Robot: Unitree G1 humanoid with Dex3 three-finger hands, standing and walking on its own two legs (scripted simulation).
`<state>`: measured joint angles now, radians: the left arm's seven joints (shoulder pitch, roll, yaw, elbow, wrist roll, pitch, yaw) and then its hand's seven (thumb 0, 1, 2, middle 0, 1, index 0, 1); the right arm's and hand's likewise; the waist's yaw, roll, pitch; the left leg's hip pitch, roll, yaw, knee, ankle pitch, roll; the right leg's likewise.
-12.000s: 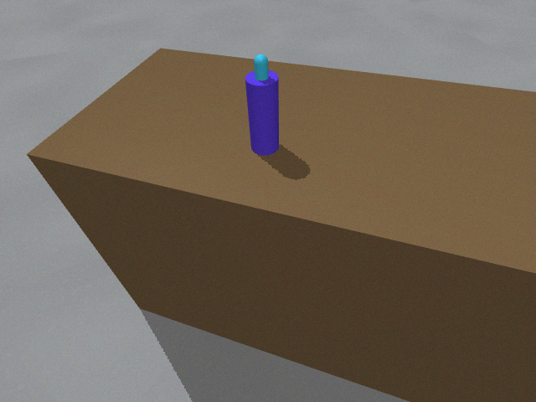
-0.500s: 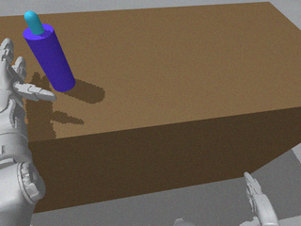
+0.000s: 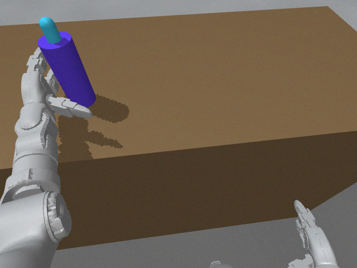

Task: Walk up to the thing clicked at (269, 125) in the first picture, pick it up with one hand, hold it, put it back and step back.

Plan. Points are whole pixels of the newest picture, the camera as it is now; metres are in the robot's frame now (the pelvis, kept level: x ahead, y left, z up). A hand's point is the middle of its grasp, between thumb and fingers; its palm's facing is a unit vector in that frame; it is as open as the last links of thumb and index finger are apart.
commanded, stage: close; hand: left
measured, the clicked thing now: (67, 66) +0.53 +0.20 +0.17
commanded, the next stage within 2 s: settle in 0.66 s
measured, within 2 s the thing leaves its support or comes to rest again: leaves its support in 1.40 s
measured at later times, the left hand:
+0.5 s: hand (70, 81) +0.51 +0.20 +0.15, palm faces +0.17 -0.99 +0.01, open 13.1 cm
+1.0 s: hand (67, 77) +0.51 +0.20 +0.16, palm faces +0.15 -0.99 -0.01, open 8.9 cm
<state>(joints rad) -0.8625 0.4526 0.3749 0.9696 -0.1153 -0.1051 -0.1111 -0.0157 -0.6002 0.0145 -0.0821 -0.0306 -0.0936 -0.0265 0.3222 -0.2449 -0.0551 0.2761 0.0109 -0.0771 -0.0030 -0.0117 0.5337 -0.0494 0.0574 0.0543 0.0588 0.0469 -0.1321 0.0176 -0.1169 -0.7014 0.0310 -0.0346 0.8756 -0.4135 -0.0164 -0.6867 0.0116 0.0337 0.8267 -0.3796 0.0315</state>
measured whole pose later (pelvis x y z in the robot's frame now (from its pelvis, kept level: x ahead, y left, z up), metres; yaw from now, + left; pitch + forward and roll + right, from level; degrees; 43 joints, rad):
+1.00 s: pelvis +0.01 +0.00 +0.00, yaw -1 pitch +15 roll -2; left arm -0.89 0.48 0.38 0.96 -0.09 -0.09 -0.10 -0.04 -0.36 1.05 -0.76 -1.03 -0.89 -1.10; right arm 0.34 -0.24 -0.04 0.23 0.02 -0.01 0.03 -0.01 0.52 -0.05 0.06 0.05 0.06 0.05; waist -0.13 0.03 -0.14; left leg -0.73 0.03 -0.02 0.89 -0.44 -0.01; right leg -0.72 0.01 0.05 0.84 -0.40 0.04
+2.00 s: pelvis -0.01 +0.00 +0.02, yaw +0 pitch +7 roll -1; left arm -0.86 0.43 0.32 0.89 -0.11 0.07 -0.07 -0.03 -0.44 1.19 -0.72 -1.15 -0.84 -1.24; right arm 0.30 -0.23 -0.02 0.38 0.04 -0.15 -0.07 -0.01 0.53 -0.06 0.05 0.05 0.06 0.05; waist -0.11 0.03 -0.11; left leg -0.53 0.03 -0.03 0.76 -0.35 -0.02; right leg -0.51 0.01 0.03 0.70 -0.32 0.03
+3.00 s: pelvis -0.03 +0.00 +0.03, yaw +2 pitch -2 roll -1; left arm -0.68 0.39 0.28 0.12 -0.22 0.73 -0.07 -0.03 -0.43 1.19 -0.71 -1.16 -0.83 -1.25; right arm 0.27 -0.20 -0.03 0.62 0.06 -0.34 -0.08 -0.01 0.55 -0.05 0.05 0.05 0.05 0.05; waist 0.00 0.08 -0.09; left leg -0.33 0.00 -0.05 0.65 -0.29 -0.01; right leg -0.31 -0.03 0.01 0.62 -0.28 0.04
